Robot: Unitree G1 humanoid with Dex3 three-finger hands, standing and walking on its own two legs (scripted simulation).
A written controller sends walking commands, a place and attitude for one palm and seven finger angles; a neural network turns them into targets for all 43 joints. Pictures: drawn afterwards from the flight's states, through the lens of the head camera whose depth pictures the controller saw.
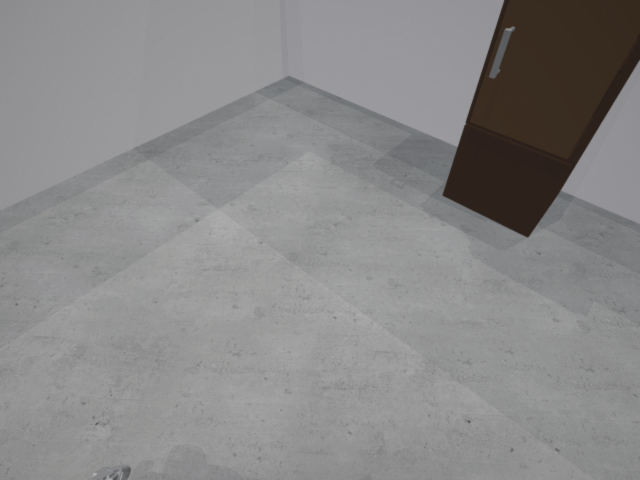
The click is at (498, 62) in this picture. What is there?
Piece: cupboard door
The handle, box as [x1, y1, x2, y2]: [489, 26, 514, 78]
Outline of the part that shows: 512,26 504,30 489,75 490,77 493,78 499,71 498,67 510,33 514,29 514,27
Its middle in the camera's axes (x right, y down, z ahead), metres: +0.62 -0.64 +1.33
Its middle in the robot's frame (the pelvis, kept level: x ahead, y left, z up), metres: +1.44 -0.56 -0.05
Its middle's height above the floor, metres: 0.72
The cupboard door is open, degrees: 0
